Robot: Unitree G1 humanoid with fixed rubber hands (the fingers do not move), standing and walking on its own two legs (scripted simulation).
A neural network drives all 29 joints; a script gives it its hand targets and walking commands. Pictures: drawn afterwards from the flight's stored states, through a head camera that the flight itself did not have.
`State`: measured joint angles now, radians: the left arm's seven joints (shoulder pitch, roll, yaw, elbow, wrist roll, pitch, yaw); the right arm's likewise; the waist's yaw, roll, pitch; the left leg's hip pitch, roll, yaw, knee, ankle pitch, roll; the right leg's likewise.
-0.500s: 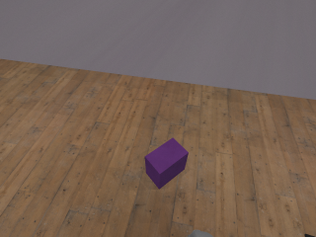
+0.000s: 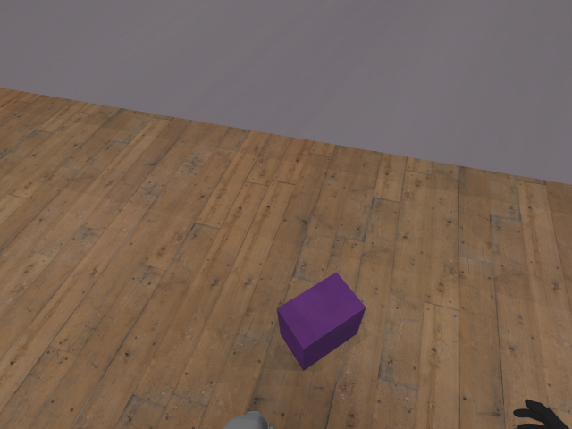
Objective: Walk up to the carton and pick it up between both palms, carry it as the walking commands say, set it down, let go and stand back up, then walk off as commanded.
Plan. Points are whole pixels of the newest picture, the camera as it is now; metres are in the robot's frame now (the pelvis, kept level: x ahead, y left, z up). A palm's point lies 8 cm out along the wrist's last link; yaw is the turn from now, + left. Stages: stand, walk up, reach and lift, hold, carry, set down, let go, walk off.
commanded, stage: walk up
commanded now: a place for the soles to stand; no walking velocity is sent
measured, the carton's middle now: (319, 321) +0.52 -0.03 -0.64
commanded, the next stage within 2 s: none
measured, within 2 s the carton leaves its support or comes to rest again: neither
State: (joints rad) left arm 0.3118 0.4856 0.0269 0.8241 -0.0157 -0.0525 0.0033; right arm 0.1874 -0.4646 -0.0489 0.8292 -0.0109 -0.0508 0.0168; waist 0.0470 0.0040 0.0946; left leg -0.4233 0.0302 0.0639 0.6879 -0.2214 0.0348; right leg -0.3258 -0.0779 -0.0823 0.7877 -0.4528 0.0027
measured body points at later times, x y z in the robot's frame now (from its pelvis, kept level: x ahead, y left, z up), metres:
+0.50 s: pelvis +0.04 +0.00 +0.03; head +0.04 +0.00 +0.48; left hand +0.17 +0.33 -0.07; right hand +0.16 -0.33 -0.08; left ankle +0.08 +0.12 -0.71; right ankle +0.01 -0.13 -0.71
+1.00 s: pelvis +0.05 -0.13 -0.01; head +0.08 -0.10 +0.44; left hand +0.14 +0.23 -0.10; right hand +0.15 -0.53 -0.05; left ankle +0.08 +0.08 -0.68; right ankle +0.11 -0.26 -0.71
